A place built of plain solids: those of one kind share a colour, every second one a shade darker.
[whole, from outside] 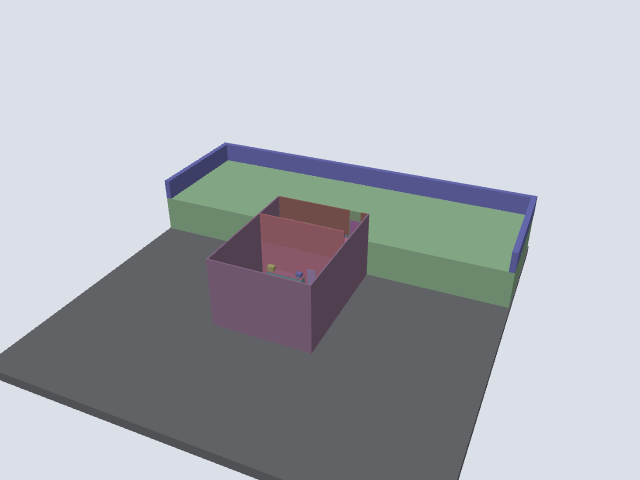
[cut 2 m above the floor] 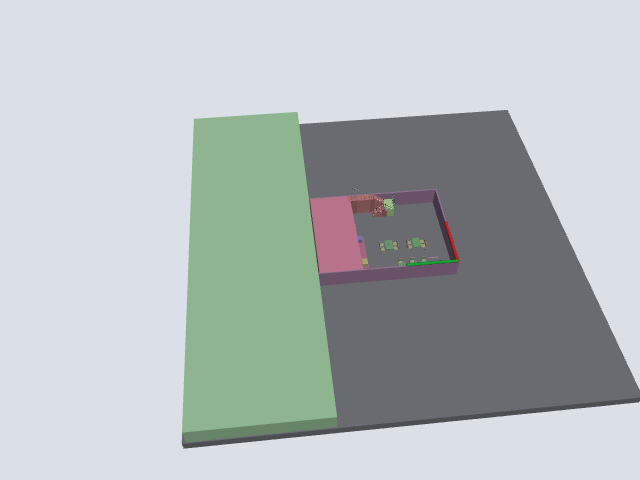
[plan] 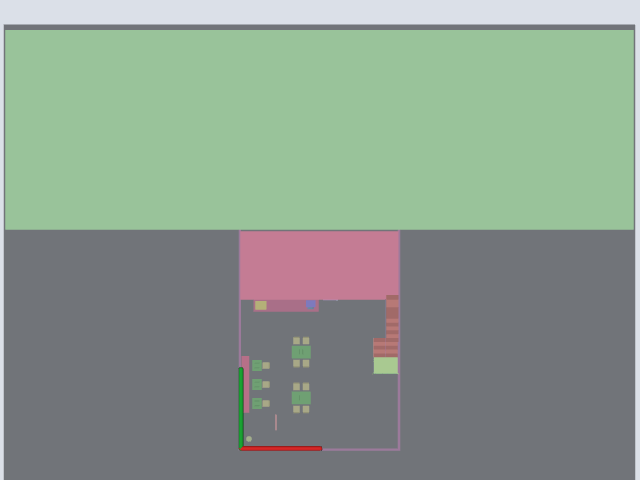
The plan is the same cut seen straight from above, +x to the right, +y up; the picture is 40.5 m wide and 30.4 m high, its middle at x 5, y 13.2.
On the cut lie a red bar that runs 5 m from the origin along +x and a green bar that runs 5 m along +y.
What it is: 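A cafe in the deep cellar of an old town house, fitted out in the 2010s to 2020s; 9.9 x 13.7 m; the hall a cellar under a ceiling 2.41 m high; over the flight a stairwell up to the entrance level's ceiling, 7.23 m over the hall's floor; the entrance level at street height, 4.03 m over the hall's floor, over the rear 4.3 m, with the street door 0.95 x 2.15 m and a glazed street front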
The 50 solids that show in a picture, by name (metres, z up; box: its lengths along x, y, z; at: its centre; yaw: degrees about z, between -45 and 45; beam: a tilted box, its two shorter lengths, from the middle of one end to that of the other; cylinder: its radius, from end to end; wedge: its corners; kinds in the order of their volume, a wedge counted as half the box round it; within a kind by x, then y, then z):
{
 "street_ground_1": {"box": [39.8, 12.65, 4.08], "at": [4.96, 20.18, 1.99]},
 "upper_1": {"box": [10.03, 4.33, 4.08], "at": [4.96, 11.59, 1.99]},
 "street_hedge_1": {"box": [0.6, 12.65, 2.2], "at": [-14.63, 20.18, 5.13]},
 "street_hedge_2": {"box": [39.8, 0.6, 2.2], "at": [4.96, 26.8, 5.13]},
 "street_hedge_3": {"box": [0.6, 12.65, 2.2], "at": [24.57, 20.18, 5.13]},
 "wall_1": {"box": [0.15, 14.0, 7.28], "at": [-0.07, 6.85, 3.59]},
 "wall_2": {"box": [4.73, 0.15, 7.28], "at": [2.21, -0.07, 3.59]},
 "wall_3": {"box": [1.5, 0.15, 7.28], "at": [5.03, -0.07, 3.59]},
 "wall_4": {"box": [4.6, 0.15, 7.28], "at": [7.78, -0.07, 3.59]},
 "wall_5": {"box": [0.15, 14.0, 7.28], "at": [10.01, 6.85, 3.59]},
 "stair_step_1": {"box": [0.8, 0.54, 0.97], "at": [8.8, 5.75, 0.43]},
 "stair_step_2": {"box": [0.8, 0.49, 0.6], "at": [8.8, 6.26, 0.25]},
 "stair_step_3": {"box": [0.8, 0.49, 0.42], "at": [8.8, 6.5, 0.16]},
 "stair_step_4": {"box": [0.8, 0.49, 0.23], "at": [8.8, 6.75, 0.07]},
 "stair_step_5": {"box": [0.79, 0.49, 1.33], "at": [9.59, 6.02, 0.62]},
 "stair_step_6": {"box": [0.79, 0.49, 1.7], "at": [9.59, 6.5, 0.8]},
 "stair_step_7": {"box": [0.79, 0.49, 1.88], "at": [9.59, 6.75, 0.89]},
 "stair_step_8": {"box": [0.79, 0.49, 2.07], "at": [9.59, 6.99, 0.98]},
 "stair_step_9": {"box": [0.79, 0.49, 2.25], "at": [9.59, 7.23, 1.07]},
 "stair_step_10": {"box": [0.79, 0.49, 2.43], "at": [9.59, 7.48, 1.17]},
 "stair_step_11": {"box": [0.79, 0.49, 2.61], "at": [9.59, 7.72, 1.26]},
 "stair_step_12": {"box": [0.79, 0.49, 2.8], "at": [9.59, 7.96, 1.35]},
 "stair_step_13": {"box": [0.79, 0.49, 2.98], "at": [9.59, 8.21, 1.44]},
 "stair_step_14": {"box": [0.79, 0.49, 3.16], "at": [9.59, 8.45, 1.53]},
 "stair_step_15": {"box": [0.79, 0.49, 3.53], "at": [9.59, 8.93, 1.72]},
 "stair_step_16": {"box": [0.79, 0.49, 3.71], "at": [9.59, 9.18, 1.81]},
 "stair_step_17": {"box": [0.79, 0.54, 3.9], "at": [9.59, 9.45, 1.9]},
 "entrance_wall_1": {"box": [9.14, 0.15, 3.25], "at": [4.57, 9.49, 5.61]},
 "window_wall_1": {"box": [8.03, 0.15, 3.2], "at": [4.01, 13.78, 5.63]},
 "counter_1": {"box": [4.11, 0.7, 1.05], "at": [2.85, 9.06, 0.47]},
 "stair_landing_1": {"box": [1.58, 1.03, 1.15], "at": [9.19, 5.26, 0.52]},
 "street_door_wall_1": {"box": [1.2, 0.15, 3.2], "at": [8.63, 13.78, 5.63]},
 "bench_upholstered_1": {"box": [0.5, 3.6, 0.25], "at": [0.27, 4.05, 0.33]},
 "meeting_table_1": {"box": [0.6, 0.7, 0.07], "at": [1.01, 2.85, 0.71]},
 "meeting_table_2": {"box": [0.6, 0.7, 0.07], "at": [1.01, 4.05, 0.71]},
 "meeting_table_3": {"box": [0.6, 0.7, 0.07], "at": [1.01, 5.25, 0.71]},
 "meeting_table_4": {"box": [1.2, 0.8, 0.07], "at": [3.81, 3.2, 0.71]},
 "meeting_table_5": {"box": [1.2, 0.8, 0.07], "at": [3.81, 6.1, 0.71]},
 "display_1": {"box": [0.72, 0.54, 0.54], "at": [1.26, 9.06, 1.31]},
 "counter_top_1": {"box": [4.15, 0.78, 0.04], "at": [2.85, 9.04, 1.02]},
 "coffee_machine_1": {"box": [0.6, 0.45, 0.45], "at": [4.41, 9.16, 1.26]},
 "street_door_leaf_1": {"box": [0.95, 0.04, 2.15], "at": [8.63, 13.68, 5.11]},
 "service_door_1": {"box": [0.95, 0.03, 2.1], "at": [5.68, 9.4, 1.0]},
 "side_chair_1": {"box": [0.42, 0.42, 0.04], "at": [1.56, 2.85, 0.43]},
 "side_chair_2": {"box": [0.42, 0.42, 0.04], "at": [1.56, 4.05, 0.43]},
 "side_chair_3": {"box": [0.42, 0.42, 0.04], "at": [1.56, 5.25, 0.43]},
 "side_chair_4": {"box": [0.42, 0.42, 0.04], "at": [3.51, 2.5, 0.43]},
 "side_chair_5": {"box": [0.42, 0.42, 0.04], "at": [3.51, 3.9, 0.43]},
 "side_chair_6": {"box": [0.42, 0.42, 0.04], "at": [3.51, 5.4, 0.43]},
 "side_chair_7": {"box": [0.42, 0.42, 0.04], "at": [3.51, 6.8, 0.43]}
}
